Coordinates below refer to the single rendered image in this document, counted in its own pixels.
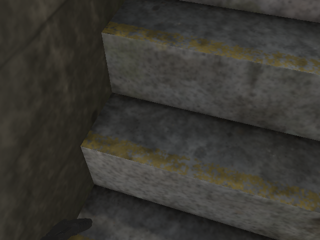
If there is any robot left hand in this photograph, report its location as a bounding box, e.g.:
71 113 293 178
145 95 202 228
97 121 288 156
40 218 93 240

